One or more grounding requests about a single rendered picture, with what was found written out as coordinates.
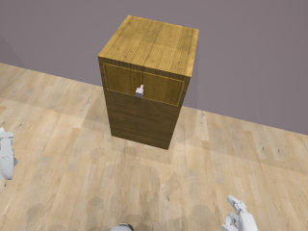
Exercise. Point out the robot right hand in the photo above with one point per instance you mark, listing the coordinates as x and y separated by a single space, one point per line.
244 222

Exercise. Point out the drawer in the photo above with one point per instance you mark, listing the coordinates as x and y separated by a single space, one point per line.
155 87

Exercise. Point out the cabinet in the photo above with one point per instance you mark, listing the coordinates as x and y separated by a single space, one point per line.
153 47

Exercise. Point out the handle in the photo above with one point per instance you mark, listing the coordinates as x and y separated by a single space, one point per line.
139 92

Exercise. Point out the robot left hand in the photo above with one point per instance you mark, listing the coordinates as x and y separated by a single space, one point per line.
7 160

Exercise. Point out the left robot shin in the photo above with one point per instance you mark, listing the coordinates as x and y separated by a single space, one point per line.
124 224

